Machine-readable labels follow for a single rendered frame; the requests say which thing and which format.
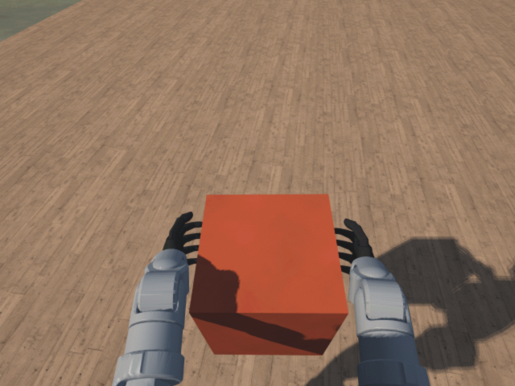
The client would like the left robot forearm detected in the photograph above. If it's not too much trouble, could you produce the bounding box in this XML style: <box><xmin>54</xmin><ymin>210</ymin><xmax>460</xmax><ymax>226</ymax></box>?
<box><xmin>112</xmin><ymin>248</ymin><xmax>189</xmax><ymax>386</ymax></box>

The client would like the carton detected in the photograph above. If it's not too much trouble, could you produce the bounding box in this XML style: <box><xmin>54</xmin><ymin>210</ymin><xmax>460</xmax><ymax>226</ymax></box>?
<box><xmin>189</xmin><ymin>194</ymin><xmax>348</xmax><ymax>355</ymax></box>

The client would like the right robot hand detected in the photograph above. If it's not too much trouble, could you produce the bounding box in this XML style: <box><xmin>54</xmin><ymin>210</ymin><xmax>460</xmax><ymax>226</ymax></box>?
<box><xmin>334</xmin><ymin>219</ymin><xmax>375</xmax><ymax>274</ymax></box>

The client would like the left robot hand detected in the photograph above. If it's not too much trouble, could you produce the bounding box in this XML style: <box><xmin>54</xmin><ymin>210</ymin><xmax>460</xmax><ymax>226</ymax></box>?
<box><xmin>163</xmin><ymin>211</ymin><xmax>203</xmax><ymax>265</ymax></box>

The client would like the right robot forearm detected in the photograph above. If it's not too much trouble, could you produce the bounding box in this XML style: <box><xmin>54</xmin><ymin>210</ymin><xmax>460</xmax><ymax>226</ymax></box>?
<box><xmin>348</xmin><ymin>257</ymin><xmax>430</xmax><ymax>386</ymax></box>

